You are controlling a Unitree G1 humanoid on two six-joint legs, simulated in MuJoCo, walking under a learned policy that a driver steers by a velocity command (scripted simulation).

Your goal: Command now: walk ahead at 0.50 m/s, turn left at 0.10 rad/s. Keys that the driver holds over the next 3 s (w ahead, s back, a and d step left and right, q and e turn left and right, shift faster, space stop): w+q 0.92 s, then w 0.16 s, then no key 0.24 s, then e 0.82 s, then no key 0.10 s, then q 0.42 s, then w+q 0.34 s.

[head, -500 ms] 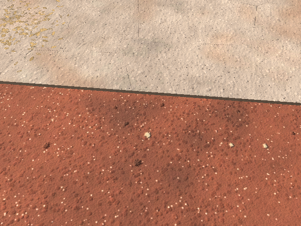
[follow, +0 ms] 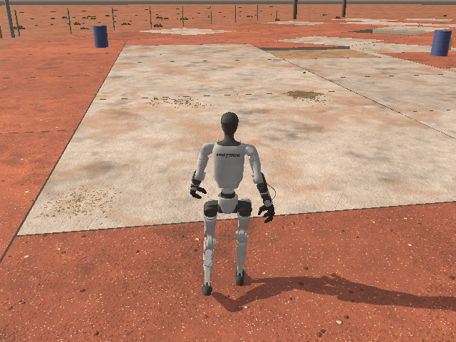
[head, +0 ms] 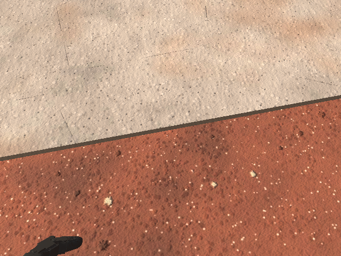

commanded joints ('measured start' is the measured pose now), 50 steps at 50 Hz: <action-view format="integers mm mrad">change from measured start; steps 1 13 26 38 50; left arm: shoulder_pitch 200 175 136 -69 270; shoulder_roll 131 149 162 80 179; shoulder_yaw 49 64 43 19 69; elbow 27 130 64 19 98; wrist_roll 1 11 -36 8 -7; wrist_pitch -21 -62 -77 -52 -74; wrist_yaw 8 35 28 30 9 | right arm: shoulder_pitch -115 -241 49 -62 49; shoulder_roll -134 -17 -197 -150 -117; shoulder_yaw -30 -10 -84 -68 -39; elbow -123 -154 -199 -205 -203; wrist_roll -6 -20 -27 -21 -1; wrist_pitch -36 17 11 11 15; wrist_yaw -4 19 30 -21 -26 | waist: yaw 116 98 -82 -5 126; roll -75 -41 96 76 -193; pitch -143 22 -353 -64 -223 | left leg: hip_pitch -481 -430 585 -45 -567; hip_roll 73 77 274 32 -70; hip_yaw -87 -45 -745 -246 -206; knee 126 -335 -795 -847 199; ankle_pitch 102 579 173 461 -24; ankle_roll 10 -21 378 219 13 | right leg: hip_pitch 484 342 -365 -92 656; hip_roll -304 -241 -12 -47 -389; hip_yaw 361 -64 168 102 792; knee -303 -494 821 46 -329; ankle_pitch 152 268 -352 235 -443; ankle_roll -182 -108 71 150 -168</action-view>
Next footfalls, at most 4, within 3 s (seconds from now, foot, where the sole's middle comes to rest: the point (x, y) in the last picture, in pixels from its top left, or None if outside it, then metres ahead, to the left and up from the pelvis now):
0.46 left None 0.39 0.18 -0.76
0.94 right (152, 188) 0.72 0.09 -0.76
1.36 left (78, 187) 0.75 0.40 -0.76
1.76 right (137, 169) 0.82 0.15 -0.76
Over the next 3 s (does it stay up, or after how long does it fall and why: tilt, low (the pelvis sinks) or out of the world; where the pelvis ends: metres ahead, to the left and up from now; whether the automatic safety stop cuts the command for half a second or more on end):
stays up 0.77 0.31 0.00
